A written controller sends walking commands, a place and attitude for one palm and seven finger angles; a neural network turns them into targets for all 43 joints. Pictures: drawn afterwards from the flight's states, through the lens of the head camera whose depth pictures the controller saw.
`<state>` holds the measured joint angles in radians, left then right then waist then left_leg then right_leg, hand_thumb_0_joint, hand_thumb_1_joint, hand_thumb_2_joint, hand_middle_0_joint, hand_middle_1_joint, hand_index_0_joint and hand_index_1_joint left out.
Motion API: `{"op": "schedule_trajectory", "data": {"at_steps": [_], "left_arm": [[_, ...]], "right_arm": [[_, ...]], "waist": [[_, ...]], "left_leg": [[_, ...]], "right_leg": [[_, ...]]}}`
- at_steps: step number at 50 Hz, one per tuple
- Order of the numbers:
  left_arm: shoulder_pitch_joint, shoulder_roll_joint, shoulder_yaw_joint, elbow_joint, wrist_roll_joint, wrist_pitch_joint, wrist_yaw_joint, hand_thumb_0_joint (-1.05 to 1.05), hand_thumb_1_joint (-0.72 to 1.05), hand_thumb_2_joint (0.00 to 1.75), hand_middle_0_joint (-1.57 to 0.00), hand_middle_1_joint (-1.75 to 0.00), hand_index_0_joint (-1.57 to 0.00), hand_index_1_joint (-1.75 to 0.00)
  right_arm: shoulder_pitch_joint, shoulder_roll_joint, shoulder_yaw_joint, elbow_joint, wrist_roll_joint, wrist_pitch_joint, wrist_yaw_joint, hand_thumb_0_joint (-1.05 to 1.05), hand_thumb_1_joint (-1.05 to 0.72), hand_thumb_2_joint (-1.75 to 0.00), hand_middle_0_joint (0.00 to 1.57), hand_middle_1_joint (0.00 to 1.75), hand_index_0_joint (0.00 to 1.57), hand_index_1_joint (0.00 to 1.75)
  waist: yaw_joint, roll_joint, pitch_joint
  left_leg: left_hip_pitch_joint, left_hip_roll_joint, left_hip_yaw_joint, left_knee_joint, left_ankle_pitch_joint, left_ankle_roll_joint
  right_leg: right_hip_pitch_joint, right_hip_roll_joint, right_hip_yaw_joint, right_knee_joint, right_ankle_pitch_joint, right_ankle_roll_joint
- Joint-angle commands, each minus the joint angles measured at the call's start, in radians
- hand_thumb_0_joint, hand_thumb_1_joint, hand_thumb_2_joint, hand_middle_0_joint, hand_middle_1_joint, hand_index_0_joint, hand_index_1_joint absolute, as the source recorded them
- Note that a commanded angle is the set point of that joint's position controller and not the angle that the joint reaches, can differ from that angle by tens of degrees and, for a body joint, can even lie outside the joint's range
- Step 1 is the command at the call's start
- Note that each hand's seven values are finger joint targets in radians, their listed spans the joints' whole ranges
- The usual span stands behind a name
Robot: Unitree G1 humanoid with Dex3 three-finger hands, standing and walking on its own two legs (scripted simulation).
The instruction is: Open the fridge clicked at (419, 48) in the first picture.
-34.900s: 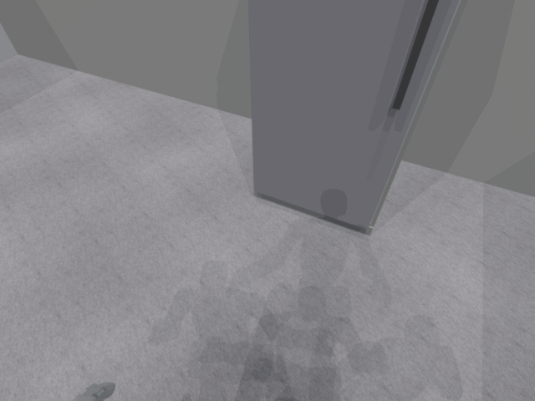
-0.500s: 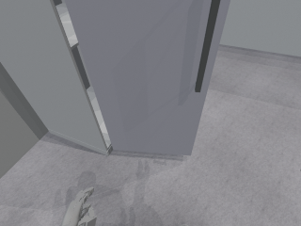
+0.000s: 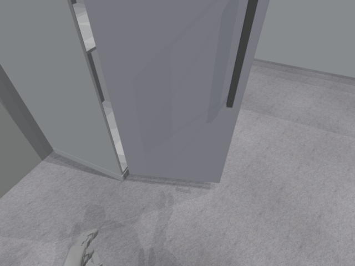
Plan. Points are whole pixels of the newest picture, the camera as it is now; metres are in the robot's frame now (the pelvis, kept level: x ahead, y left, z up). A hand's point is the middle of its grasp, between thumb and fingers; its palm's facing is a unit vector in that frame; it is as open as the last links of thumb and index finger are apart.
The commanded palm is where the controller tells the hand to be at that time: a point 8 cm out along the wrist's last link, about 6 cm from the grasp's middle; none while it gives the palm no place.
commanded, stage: let the arm hang, fingers relaxed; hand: right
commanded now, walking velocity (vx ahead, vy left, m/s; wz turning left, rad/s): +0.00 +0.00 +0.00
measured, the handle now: (241, 45) +0.73 -0.15 +0.19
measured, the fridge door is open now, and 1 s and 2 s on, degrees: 73 73 73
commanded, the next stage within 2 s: look to check the result in 1.18 s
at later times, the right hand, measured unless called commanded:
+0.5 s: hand out of the picture -0.02 -0.19 -0.18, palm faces +0.02 +0.99 -0.14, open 7.0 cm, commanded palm none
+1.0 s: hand out of the picture +0.05 -0.21 -0.16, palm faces -0.03 +0.98 -0.20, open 7.3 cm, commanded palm none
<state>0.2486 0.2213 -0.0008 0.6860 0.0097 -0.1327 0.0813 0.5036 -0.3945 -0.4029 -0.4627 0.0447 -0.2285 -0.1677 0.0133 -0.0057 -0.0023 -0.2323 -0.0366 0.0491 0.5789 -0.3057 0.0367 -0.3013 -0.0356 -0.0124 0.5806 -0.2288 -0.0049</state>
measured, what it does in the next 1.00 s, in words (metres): stands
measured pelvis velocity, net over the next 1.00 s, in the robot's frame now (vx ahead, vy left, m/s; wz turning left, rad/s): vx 0.01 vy -0.03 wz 0.01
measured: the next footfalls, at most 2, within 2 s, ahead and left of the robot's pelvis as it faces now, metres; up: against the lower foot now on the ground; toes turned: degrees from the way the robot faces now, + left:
none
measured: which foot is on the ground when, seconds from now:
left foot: down 0.00-1.00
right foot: down 0.00-1.00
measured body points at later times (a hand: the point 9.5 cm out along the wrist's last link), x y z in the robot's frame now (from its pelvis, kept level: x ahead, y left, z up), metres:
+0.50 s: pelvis -0.01 -0.01 +0.01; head +0.02 -0.05 +0.45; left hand +0.05 +0.25 -0.12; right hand -0.02 -0.24 -0.17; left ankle +0.01 +0.10 -0.73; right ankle +0.05 -0.12 -0.73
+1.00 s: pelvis +0.01 -0.03 +0.01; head +0.03 -0.03 +0.46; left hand +0.01 +0.19 -0.15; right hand +0.05 -0.26 -0.15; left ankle +0.01 +0.10 -0.73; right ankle +0.05 -0.12 -0.73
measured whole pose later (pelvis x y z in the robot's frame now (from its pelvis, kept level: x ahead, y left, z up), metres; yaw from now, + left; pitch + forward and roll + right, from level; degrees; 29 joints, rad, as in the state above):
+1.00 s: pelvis +0.01 -0.03 +0.01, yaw +1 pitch +0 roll +0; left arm 0.23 0.15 0.01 1.13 0.03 0.01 0.02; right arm 0.19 -0.17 0.00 1.12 -0.02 0.00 -0.03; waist 0.02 0.00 0.04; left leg -0.19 0.01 0.02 0.42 -0.23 -0.01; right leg -0.25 0.02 -0.05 0.43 -0.17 -0.04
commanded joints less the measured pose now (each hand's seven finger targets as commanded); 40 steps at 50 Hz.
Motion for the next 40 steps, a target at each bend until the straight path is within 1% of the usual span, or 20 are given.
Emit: {"op": "schedule_trajectory", "data": {"at_steps": [1, 3, 4, 5, 6, 8, 10, 12, 14, 16, 18, 19, 20, 22, 24, 25, 27, 30, 34, 40], "left_arm": [[-0.120, 0.115, 0.035, -0.180, -0.025, -0.051, 0.011, 0.00, 0.90, 0.90, -0.20, -0.30, -0.20, -0.30], [-0.142, 0.107, 0.024, -0.184, -0.016, -0.056, 0.006, 0.00, 0.90, 0.90, -0.20, -0.30, -0.20, -0.30], [-0.168, 0.312, 0.099, 0.071, 0.006, -0.063, -0.088, 0.00, 0.90, 0.90, -0.20, -0.30, -0.20, -0.30], [-0.126, 0.254, 0.100, 0.057, -0.005, 0.003, -0.084, 0.00, 0.90, 0.90, -0.20, -0.30, -0.20, -0.30], [-0.113, 0.234, 0.090, 0.026, -0.005, 0.028, -0.080, 0.00, 0.90, 0.90, -0.20, -0.30, -0.20, -0.30], [-0.122, 0.225, 0.072, 0.020, 0.010, 0.057, -0.084, 0.00, 0.90, 0.90, -0.20, -0.30, -0.20, -0.30], [-0.128, 0.224, 0.062, 0.022, 0.017, 0.078, -0.085, 0.00, 0.90, 0.90, -0.20, -0.30, -0.20, -0.30], [-0.127, 0.211, 0.056, 0.046, 0.021, 0.096, -0.082, 0.00, 0.90, 0.90, -0.20, -0.30, -0.20, -0.30], [-0.121, 0.182, 0.047, 0.075, 0.025, 0.116, -0.077, 0.00, 0.90, 0.90, -0.20, -0.30, -0.20, -0.30], [-0.123, 0.161, 0.035, 0.107, 0.026, 0.127, -0.074, 0.00, 0.90, 0.90, -0.20, -0.30, -0.20, -0.30], [-0.131, 0.149, 0.028, 0.141, 0.024, 0.135, -0.071, 0.00, 0.90, 0.90, -0.20, -0.30, -0.20, -0.30], [-0.129, 0.142, 0.027, 0.158, 0.022, 0.139, -0.068, 0.00, 0.90, 0.90, -0.20, -0.30, -0.20, -0.30], [-0.121, 0.144, 0.027, 0.170, 0.020, 0.142, -0.066, 0.00, 0.90, 0.90, -0.20, -0.30, -0.20, -0.30], [-0.096, 0.120, 0.032, 0.204, 0.023, 0.148, -0.062, 0.00, 0.90, 0.90, -0.20, -0.30, -0.20, -0.30], [-0.071, 0.116, 0.034, 0.234, 0.021, 0.152, -0.061, 0.00, 0.90, 0.90, -0.20, -0.30, -0.20, -0.30], [-0.051, 0.120, 0.038, 0.242, 0.018, 0.153, -0.060, 0.00, 0.90, 0.90, -0.20, -0.30, -0.20, -0.30], [-0.023, 0.112, 0.039, 0.271, 0.017, 0.152, -0.057, 0.00, 0.90, 0.90, -0.20, -0.30, -0.20, -0.30], [0.005, 0.111, 0.040, 0.305, 0.015, 0.150, -0.056, 0.00, 0.90, 0.90, -0.20, -0.30, -0.20, -0.30], [0.020, 0.092, 0.039, 0.345, 0.015, 0.147, -0.055, 0.00, 0.90, 0.90, -0.20, -0.30, -0.20, -0.30], [0.032, 0.064, 0.034, 0.385, 0.013, 0.140, -0.055, 0.00, 0.90, 0.90, -0.20, -0.30, -0.20, -0.30]], "right_arm": [[-0.008, -0.162, -0.116, -0.102, 0.011, -0.036, -0.006, 0.00, -0.90, -0.90, 0.20, 0.30, 0.20, 0.30], [-0.065, -0.149, -0.091, -0.146, 0.001, -0.037, 0.000, 0.00, -0.90, -0.90, 0.20, 0.30, 0.20, 0.30], [-0.119, -0.042, 0.264, 0.628, -0.107, 0.135, 0.139, 0.00, -0.90, -0.90, 0.20, 0.30, 0.20, 0.30], [-0.109, -0.007, 0.258, 0.670, -0.087, 0.204, 0.163, 0.00, -0.90, -0.90, 0.20, 0.30, 0.20, 0.30], [-0.106, 0.008, 0.267, 0.660, -0.079, 0.224, 0.168, 0.00, -0.90, -0.90, 0.20, 0.30, 0.20, 0.30], [-0.158, 0.009, 0.289, 0.739, -0.079, 0.216, 0.171, 0.00, -0.90, -0.90, 0.20, 0.30, 0.20, 0.30], [-0.208, -0.017, 0.308, 0.843, -0.081, 0.214, 0.166, 0.00, -0.90, -0.90, 0.20, 0.30, 0.20, 0.30], [-0.247, -0.021, 0.326, 0.963, -0.079, 0.217, 0.158, 0.00, -0.90, -0.90, 0.20, 0.30, 0.20, 0.30], [-0.275, -0.010, 0.348, 1.070, -0.075, 0.224, 0.151, 0.00, -0.90, -0.90, 0.20, 0.30, 0.20, 0.30], [-0.279, 0.003, 0.363, 1.156, -0.072, 0.230, 0.148, 0.00, -0.90, -0.90, 0.20, 0.30, 0.20, 0.30], [-0.263, 0.008, 0.370, 1.241, -0.069, 0.234, 0.148, 0.00, -0.90, -0.90, 0.20, 0.30, 0.20, 0.30], [-0.257, 0.012, 0.371, 1.283, -0.068, 0.234, 0.149, 0.00, -0.90, -0.90, 0.20, 0.30, 0.20, 0.30], [-0.241, 0.010, 0.373, 1.315, -0.068, 0.231, 0.149, 0.00, -0.90, -0.90, 0.20, 0.30, 0.20, 0.30], [-0.227, 0.034, 0.368, 1.371, -0.067, 0.231, 0.149, 0.00, -0.90, -0.90, 0.20, 0.30, 0.20, 0.30], [-0.222, 0.037, 0.374, 1.415, -0.065, 0.229, 0.151, 0.00, -0.90, -0.90, 0.20, 0.30, 0.20, 0.30], [-0.222, 0.038, 0.375, 1.431, -0.067, 0.226, 0.150, 0.00, -0.90, -0.90, 0.20, 0.30, 0.20, 0.30], [-0.230, 0.059, 0.383, 1.464, -0.065, 0.226, 0.151, 0.00, -0.90, -0.90, 0.20, 0.30, 0.20, 0.30], [-0.217, 0.070, 0.388, 1.504, -0.065, 0.224, 0.147, 0.00, -0.90, -0.90, 0.20, 0.30, 0.20, 0.30], [-0.211, 0.088, 0.392, 1.543, -0.064, 0.225, 0.143, 0.00, -0.90, -0.90, 0.20, 0.30, 0.20, 0.30], [-0.197, 0.096, 0.393, 1.568, -0.064, 0.221, 0.136, 0.00, -0.90, -0.90, 0.20, 0.30, 0.20, 0.30]], "waist": [[-0.018, -0.060, -0.003], [-0.018, -0.057, 0.039], [0.026, -0.027, 0.040], [0.003, 0.017, -0.042], [-0.001, 0.014, -0.049], [-0.013, 0.054, -0.069], [-0.014, 0.145, -0.080], [-0.010, 0.179, -0.096], [0.000, 0.119, -0.090], [-0.002, -0.024, -0.078], [-0.012, -0.150, -0.044], [-0.012, -0.180, -0.020], [-0.015, -0.166, -0.013], [-0.010, -0.215, -0.006], [-0.007, -0.193, 0.005], [-0.004, -0.118, -0.004], [0.003, -0.044, 0.007], [0.002, -0.001, 0.020], [-0.001, 0.039, 0.050], [-0.010, 0.023, 0.036]], "left_leg": [[-0.014, 0.068, -0.107, -0.156, 0.003, -0.031], [-0.026, 0.067, -0.114, -0.183, -0.016, -0.024], [-0.112, 0.122, -0.057, -0.016, 0.180, -0.004], [-0.079, 0.118, -0.087, -0.023, 0.207, -0.017], [-0.089, 0.117, -0.071, -0.015, 0.147, -0.020], [-0.080, 0.102, -0.049, 0.015, 0.055, -0.007], [-0.037, 0.110, -0.070, -0.018, 0.118, 0.003], [-0.018, 0.144, -0.113, -0.053, 0.194, 0.015], [-0.032, 0.163, -0.138, -0.092, 0.188, 0.021], [-0.014, 0.141, -0.127, -0.105, 0.147, 0.005], [0.002, 0.124, -0.118, -0.143, 0.051, 0.000], [0.002, 0.119, -0.117, -0.163, 0.012, 0.002], [0.002, 0.118, -0.118, -0.187, 0.002, 0.005], [0.005, 0.121, -0.119, -0.221, -0.040, 0.015], [-0.005, 0.121, -0.124, -0.245, -0.073, 0.020], [-0.005, 0.120, -0.120, -0.256, -0.067, 0.019], [-0.022, 0.121, -0.117, -0.267, -0.082, 0.016], [-0.028, 0.120, -0.114, -0.273, -0.064, 0.014], [-0.032, 0.120, -0.109, -0.270, -0.059, 0.008], [0.001, 0.125, -0.102, -0.249, 0.037, 0.004]], "right_leg": [[-0.015, -0.101, 0.137, -0.198, -0.129, -0.051], [-0.042, -0.077, 0.121, -0.209, -0.169, -0.045], [-0.093, -0.099, 0.132, -0.039, 0.128, -0.055], [-0.037, -0.104, 0.094, -0.037, 0.242, -0.048], [-0.032, -0.113, 0.096, -0.029, 0.204, -0.048], [-0.085, -0.118, 0.144, -0.053, 0.150, -0.076], [-0.078, -0.095, 0.140, -0.051, 0.185, -0.069], [-0.044, -0.064, 0.115, -0.030, 0.196, -0.055], [0.004, -0.043, 0.094, -0.043, 0.160, -0.042], [0.020, -0.054, 0.103, -0.102, 0.149, -0.039], [0.003, -0.056, 0.115, -0.160, 0.053, -0.039], [-0.009, -0.054, 0.120, -0.181, -0.003, -0.037], [-0.004, -0.052, 0.121, -0.180, -0.022, -0.036], [-0.009, -0.047, 0.118, -0.201, -0.114, -0.033], [-0.007, -0.045, 0.120, -0.216, -0.161, -0.031], [0.014, -0.051, 0.123, -0.210, -0.138, -0.032], [0.029, -0.056, 0.126, -0.220, -0.133, -0.032], [0.045, -0.063, 0.126, -0.231, -0.103, -0.035], [0.038, -0.065, 0.119, -0.251, -0.093, -0.034], [0.055, -0.068, 0.106, -0.248, 0.007, -0.037]]}}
